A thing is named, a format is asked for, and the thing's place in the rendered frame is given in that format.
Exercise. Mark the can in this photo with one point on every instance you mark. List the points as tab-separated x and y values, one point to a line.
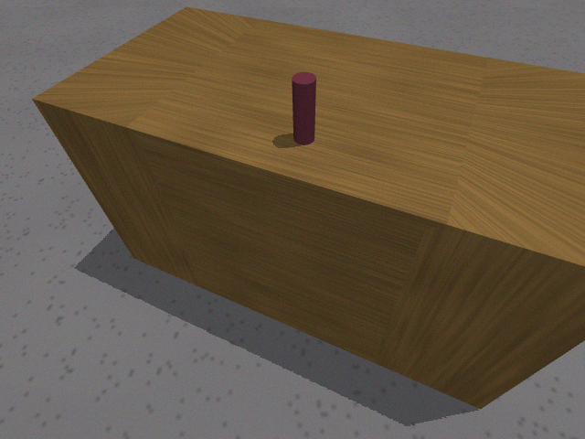
303	107

